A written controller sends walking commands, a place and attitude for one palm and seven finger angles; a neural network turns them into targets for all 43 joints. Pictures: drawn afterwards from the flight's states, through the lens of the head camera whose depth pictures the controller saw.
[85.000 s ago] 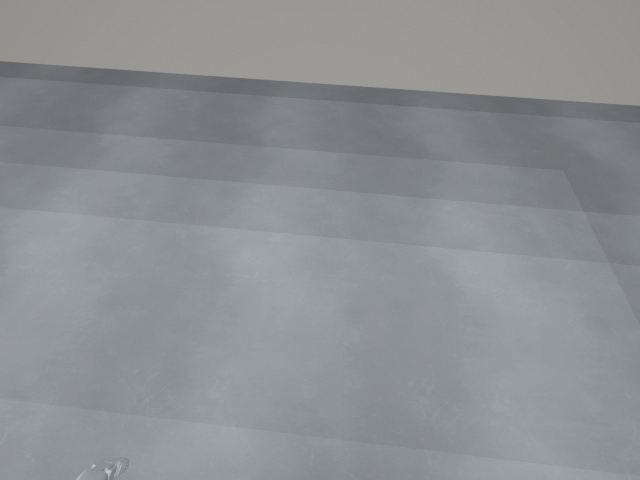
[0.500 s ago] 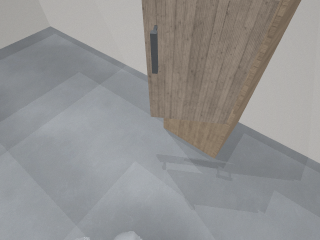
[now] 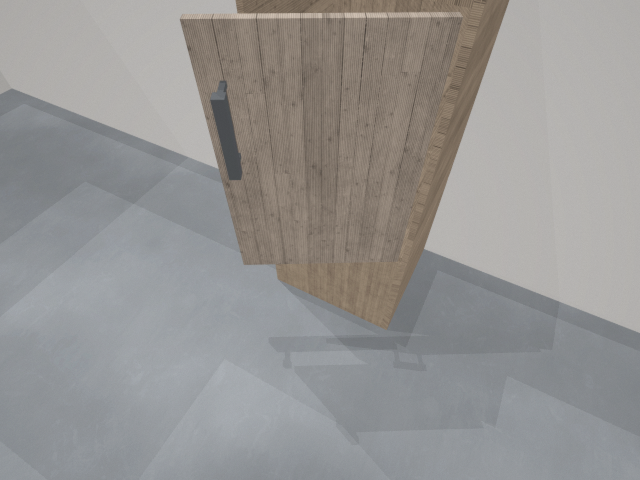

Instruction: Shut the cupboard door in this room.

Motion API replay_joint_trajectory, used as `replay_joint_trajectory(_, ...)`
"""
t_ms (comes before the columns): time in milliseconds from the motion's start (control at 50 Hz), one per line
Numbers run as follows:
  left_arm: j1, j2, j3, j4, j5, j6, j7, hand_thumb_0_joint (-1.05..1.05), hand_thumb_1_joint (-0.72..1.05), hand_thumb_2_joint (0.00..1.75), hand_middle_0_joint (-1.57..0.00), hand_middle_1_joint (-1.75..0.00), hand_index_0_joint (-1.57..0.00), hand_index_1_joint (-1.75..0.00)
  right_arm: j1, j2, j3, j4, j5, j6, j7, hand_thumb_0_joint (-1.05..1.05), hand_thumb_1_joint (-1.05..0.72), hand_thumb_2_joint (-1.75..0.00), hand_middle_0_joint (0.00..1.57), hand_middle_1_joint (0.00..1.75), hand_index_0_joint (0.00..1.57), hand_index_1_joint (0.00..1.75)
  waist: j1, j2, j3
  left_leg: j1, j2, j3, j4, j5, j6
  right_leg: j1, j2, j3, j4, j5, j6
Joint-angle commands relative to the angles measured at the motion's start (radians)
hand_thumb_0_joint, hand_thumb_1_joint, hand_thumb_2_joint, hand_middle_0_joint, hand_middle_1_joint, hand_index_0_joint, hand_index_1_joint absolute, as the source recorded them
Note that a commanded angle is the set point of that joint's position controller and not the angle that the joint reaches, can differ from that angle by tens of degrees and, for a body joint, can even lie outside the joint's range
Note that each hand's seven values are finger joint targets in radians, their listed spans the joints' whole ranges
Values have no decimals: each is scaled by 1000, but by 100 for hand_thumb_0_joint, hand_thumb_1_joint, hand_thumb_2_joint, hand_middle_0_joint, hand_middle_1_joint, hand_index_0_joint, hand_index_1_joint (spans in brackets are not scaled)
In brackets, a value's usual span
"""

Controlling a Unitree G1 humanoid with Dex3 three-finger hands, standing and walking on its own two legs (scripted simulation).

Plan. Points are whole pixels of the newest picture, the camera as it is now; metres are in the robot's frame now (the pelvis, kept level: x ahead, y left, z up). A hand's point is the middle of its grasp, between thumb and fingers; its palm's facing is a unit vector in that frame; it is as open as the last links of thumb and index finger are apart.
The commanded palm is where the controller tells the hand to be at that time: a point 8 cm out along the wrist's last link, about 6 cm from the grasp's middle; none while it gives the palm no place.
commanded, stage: take the last steps up to it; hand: left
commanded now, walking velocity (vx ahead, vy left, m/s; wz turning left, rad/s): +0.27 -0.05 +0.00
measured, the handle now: (229, 132) +0.63 +0.17 +0.08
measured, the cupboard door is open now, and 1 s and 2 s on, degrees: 30 30 30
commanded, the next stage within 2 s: come to a stop and stand still in 0.30 s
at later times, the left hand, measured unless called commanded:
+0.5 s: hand (213, 454) +0.19 +0.17 -0.17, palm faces +0.03 -0.99 -0.17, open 7.3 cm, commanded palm none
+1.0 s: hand (196, 416) +0.24 +0.20 -0.17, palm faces +0.05 -0.97 -0.25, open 7.4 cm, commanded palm none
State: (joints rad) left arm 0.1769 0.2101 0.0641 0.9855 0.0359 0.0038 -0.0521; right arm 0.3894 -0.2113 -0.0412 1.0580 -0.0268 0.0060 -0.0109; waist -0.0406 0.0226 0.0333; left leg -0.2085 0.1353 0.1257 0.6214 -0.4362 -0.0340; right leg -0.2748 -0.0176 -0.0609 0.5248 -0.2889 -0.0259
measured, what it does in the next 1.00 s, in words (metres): walks ahead: left foot, then right foot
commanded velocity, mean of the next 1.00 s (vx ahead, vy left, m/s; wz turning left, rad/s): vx -0.03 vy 0.01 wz -0.01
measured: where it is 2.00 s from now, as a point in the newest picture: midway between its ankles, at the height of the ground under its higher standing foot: outside the picture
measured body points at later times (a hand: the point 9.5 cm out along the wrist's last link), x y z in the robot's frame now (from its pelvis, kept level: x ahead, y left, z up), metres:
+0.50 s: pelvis +0.16 -0.01 +0.01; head +0.19 +0.00 +0.46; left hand +0.19 +0.22 -0.15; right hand +0.19 -0.24 -0.14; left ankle +0.16 +0.09 -0.73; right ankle +0.16 -0.15 -0.69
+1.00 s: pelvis +0.17 +0.01 -0.01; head +0.18 +0.01 +0.44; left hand +0.24 +0.25 -0.15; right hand +0.27 -0.25 -0.14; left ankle +0.16 +0.10 -0.73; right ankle +0.21 -0.14 -0.71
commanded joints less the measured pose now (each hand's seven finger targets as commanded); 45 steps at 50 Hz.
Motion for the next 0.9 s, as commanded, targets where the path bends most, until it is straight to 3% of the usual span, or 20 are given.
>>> replay_joint_trajectory(0,230,185,46,41,-13,-30,52,0,90,90,-20,-30,-20,-30,-189,-83,-21,-136,3,-35,0,0,-90,-90,20,30,20,30,130,-302,34,-543,-37,-83,454,-107,28,325,-334,508,-364,-194,-228)
replay_joint_trajectory(40,147,109,22,24,-11,-39,59,0,90,90,-20,-30,-20,-30,-166,-77,-21,-112,-1,-38,6,0,-90,-90,20,30,20,30,71,-172,43,-470,-10,-100,435,-15,22,243,-283,314,-318,17,-213)
replay_joint_trajectory(80,111,92,13,25,-8,-51,60,0,90,90,-20,-30,-20,-30,-120,-31,-14,-93,-1,-32,15,0,-90,-90,20,30,20,30,28,-136,28,-356,-19,-62,341,37,13,164,-240,184,-302,184,-181)
replay_joint_trajectory(180,107,102,9,56,-11,-56,57,0,90,90,-20,-30,-20,-30,-99,-9,-4,-91,1,-39,21,0,-90,-90,20,30,20,30,6,-123,28,-163,-69,0,29,184,19,108,-192,117,-258,199,-143)
replay_joint_trajectory(220,105,91,9,64,-22,-51,56,0,90,90,-20,-30,-20,-30,-28,-33,-6,-62,-1,-51,14,0,-90,-90,20,30,20,30,-30,-83,12,20,-95,13,-100,283,26,46,-152,86,-147,222,-111)
replay_joint_trajectory(240,126,63,3,63,-24,-48,56,0,90,90,-20,-30,-20,-30,59,-81,-15,-36,-7,-61,7,0,-90,-90,20,30,20,30,-56,15,-51,167,-39,-86,-151,348,52,-14,-100,59,29,220,-79)
replay_joint_trajectory(260,173,18,-3,50,-30,-46,54,0,90,90,-20,-30,-20,-30,151,-176,-34,-19,-22,-67,-5,0,-90,-90,20,30,20,30,-71,213,-123,323,183,-371,-215,420,154,-178,3,-26,276,-28,-29)
replay_joint_trajectory(280,148,28,-16,19,-23,-44,56,0,90,90,-20,-30,-20,-30,192,-222,-41,-19,-18,-54,-17,0,-90,-90,20,30,20,30,-84,263,-119,330,324,-570,-312,437,241,-276,49,-3,509,-331,-16)
replay_joint_trajectory(300,96,40,-10,17,-17,-36,60,0,90,90,-20,-30,-20,-30,150,-212,-37,-20,-14,-49,-26,0,-90,-90,20,30,20,30,-74,217,-79,252,333,-544,-343,415,245,-325,4,68,631,-294,-17)
replay_joint_trajectory(360,79,15,-2,27,-13,-28,43,0,90,90,-20,-30,-20,-30,-14,-105,-10,-66,-8,-58,-27,0,-90,-90,20,30,20,30,4,103,9,66,233,-316,-377,402,206,-286,-68,79,597,-135,9)
replay_joint_trajectory(420,106,-37,-16,42,-18,-7,50,0,90,90,-20,-30,-20,-30,-81,-77,1,-67,-6,-57,-33,0,-90,-90,20,30,20,30,38,59,-33,15,158,-132,-315,725,181,-103,-54,43,312,-77,32)
replay_joint_trajectory(520,170,46,-4,49,-11,6,67,0,90,90,-20,-30,-20,-30,-161,-97,-18,-58,16,-15,-32,0,-90,-90,20,30,20,30,81,57,-46,-27,74,-69,-172,569,96,89,-33,27,-33,278,34)
replay_joint_trajectory(580,118,168,14,11,-2,4,73,0,90,90,-20,-30,-20,-30,-94,-42,-29,-66,23,19,-13,0,-90,-90,20,30,20,30,47,-127,-11,-105,-112,-5,40,113,16,59,-270,251,-86,709,-101)
replay_joint_trajectory(600,123,183,18,16,-5,-2,77,0,90,90,-20,-30,-20,-30,-91,-23,-30,-66,23,32,-18,0,-90,-90,20,30,20,30,53,-246,-67,-124,-129,-14,196,-103,4,109,-342,309,-127,847,-163)
replay_joint_trajectory(640,114,172,24,12,-4,-1,95,0,90,90,-20,-30,-20,-30,-143,-50,-33,-84,26,36,-26,0,-90,-90,20,30,20,30,85,-290,-102,-245,-131,-120,427,-203,6,213,-369,321,-84,1062,-223)
replay_joint_trajectory(680,79,177,31,-11,-4,7,102,0,90,90,-20,-30,-20,-30,-174,-57,-32,-96,30,36,-22,0,-90,-90,20,30,20,30,85,-209,-129,-282,-131,-147,470,-172,-3,260,-351,257,-66,1023,-209)
replay_joint_trajectory(740,41,168,33,-41,-1,8,103,0,90,90,-20,-30,-20,-30,-189,-44,-26,-108,22,43,-11,0,-90,-90,20,30,20,30,76,-202,-145,-241,-133,-136,396,-104,-17,210,-318,212,-92,860,-179)
replay_joint_trajectory(840,-6,167,34,-57,-4,16,95,0,90,90,-20,-30,-20,-30,-88,-39,-18,-94,21,29,-5,0,-90,-90,20,30,20,30,22,-215,-138,-24,-129,-82,-79,150,-10,94,-250,164,-49,517,-100)
replay_joint_trajectory(860,26,161,8,-70,-22,-5,140,0,90,90,-20,-30,-20,-30,-92,-118,-40,-163,35,-5,-4,0,-90,-90,20,30,20,30,-12,48,-325,40,-83,-25,-218,266,-17,242,-217,178,117,726,-50)
replay_joint_trajectory(880,55,135,-6,-93,-36,6,138,0,90,90,-20,-30,-20,-30,-171,-131,-28,-201,31,-10,-4,0,-90,-90,20,30,20,30,29,221,-267,83,-3,-114,-207,609,13,152,-140,60,180,458,-5)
